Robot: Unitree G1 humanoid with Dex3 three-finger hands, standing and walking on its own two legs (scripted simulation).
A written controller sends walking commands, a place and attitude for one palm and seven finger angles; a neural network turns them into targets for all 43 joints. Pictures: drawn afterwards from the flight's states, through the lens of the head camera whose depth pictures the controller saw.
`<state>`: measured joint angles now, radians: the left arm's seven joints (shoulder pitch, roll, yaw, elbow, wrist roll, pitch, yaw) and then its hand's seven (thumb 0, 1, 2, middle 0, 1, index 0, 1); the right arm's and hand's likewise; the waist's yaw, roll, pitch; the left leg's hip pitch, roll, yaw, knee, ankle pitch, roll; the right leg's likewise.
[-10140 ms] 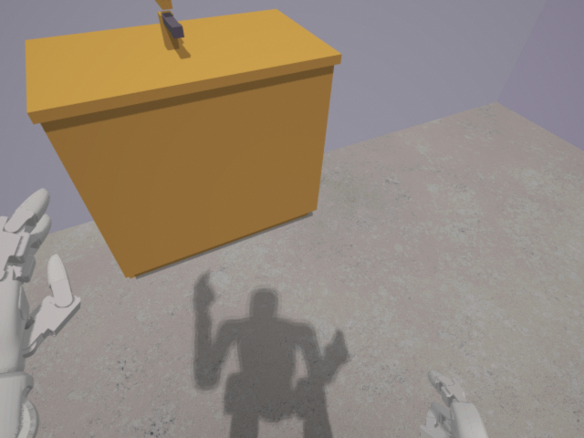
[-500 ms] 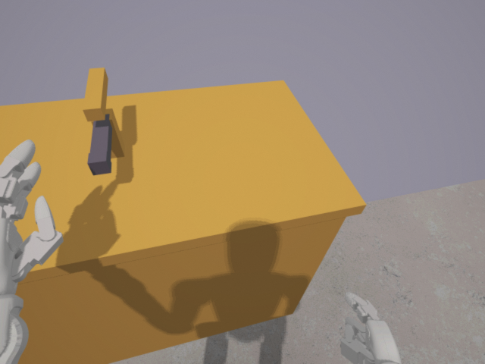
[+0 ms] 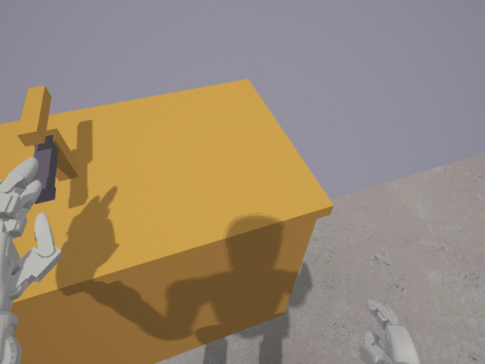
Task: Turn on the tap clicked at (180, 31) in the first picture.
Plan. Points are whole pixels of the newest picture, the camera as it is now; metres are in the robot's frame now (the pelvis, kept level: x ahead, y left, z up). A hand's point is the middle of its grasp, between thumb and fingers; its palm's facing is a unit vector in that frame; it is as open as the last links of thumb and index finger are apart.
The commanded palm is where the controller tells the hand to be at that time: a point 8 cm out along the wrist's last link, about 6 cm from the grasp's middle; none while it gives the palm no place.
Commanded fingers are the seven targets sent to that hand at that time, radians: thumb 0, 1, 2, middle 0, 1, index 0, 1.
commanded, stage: come to a stop and stand still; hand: left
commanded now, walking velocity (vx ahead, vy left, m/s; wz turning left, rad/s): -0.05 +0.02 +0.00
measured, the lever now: (41, 190) +0.33 +0.33 +0.12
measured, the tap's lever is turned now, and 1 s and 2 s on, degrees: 0 0 0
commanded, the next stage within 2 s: look again from close up in 1.68 s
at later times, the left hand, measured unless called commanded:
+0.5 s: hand out of the picture +0.18 +0.29 +0.15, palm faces +0.32 -0.88 -0.35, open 7.4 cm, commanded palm +0.12 +0.33 +0.18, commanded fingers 0.00 0.90 0.90 -0.20 -0.30 -0.20 -0.30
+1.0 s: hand out of the picture +0.20 +0.33 +0.17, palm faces +0.39 -0.85 -0.36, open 7.4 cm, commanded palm +0.14 +0.36 +0.18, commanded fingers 0.00 0.90 0.90 -0.20 -0.30 -0.20 -0.30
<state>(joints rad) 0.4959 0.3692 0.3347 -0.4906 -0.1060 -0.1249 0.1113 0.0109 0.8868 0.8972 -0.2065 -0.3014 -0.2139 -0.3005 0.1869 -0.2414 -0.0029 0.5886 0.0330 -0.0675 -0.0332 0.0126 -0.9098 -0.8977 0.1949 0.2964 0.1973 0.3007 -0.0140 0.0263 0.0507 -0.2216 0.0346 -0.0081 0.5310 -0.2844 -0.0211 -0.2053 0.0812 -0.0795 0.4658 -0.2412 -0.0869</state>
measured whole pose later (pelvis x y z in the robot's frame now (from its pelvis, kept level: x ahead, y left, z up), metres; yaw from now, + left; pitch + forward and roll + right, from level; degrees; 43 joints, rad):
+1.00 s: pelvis -0.03 +0.09 +0.00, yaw -1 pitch -3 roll -1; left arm 0.36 0.36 0.36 -0.45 0.00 -0.25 0.09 0.01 0.89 0.90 -0.21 -0.30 -0.21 -0.30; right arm 0.22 -0.17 0.03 0.58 0.00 -0.15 0.01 0.01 -0.91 -0.90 0.20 0.30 0.20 0.30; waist 0.05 -0.05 0.09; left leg -0.20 -0.06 0.08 0.47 -0.23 0.10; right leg -0.20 0.00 0.02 0.43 -0.18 0.02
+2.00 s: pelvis -0.01 +0.05 +0.01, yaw +0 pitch -1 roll -1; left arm 0.44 0.36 0.34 -0.46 -0.05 -0.19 0.11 0.01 0.89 0.90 -0.21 -0.30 -0.21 -0.30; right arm 0.20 -0.20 0.02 0.58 0.01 -0.09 -0.03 0.01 -0.91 -0.90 0.20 0.30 0.20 0.30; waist 0.03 -0.01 0.05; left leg -0.19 -0.03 0.04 0.44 -0.23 0.06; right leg -0.18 0.03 -0.01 0.38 -0.18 -0.02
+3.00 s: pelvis -0.01 -0.02 -0.02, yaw +4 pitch +0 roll +1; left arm 0.36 0.39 0.39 -0.45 -0.21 0.14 0.08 0.01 0.89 0.90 -0.21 -0.30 -0.21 -0.30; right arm 0.18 -0.27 0.02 0.67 0.06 -0.16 -0.08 0.01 -0.91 -0.90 0.20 0.30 0.20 0.30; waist 0.08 0.05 -0.05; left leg -0.33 0.00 -0.04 0.66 -0.33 -0.03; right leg -0.32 0.07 -0.10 0.66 -0.34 -0.10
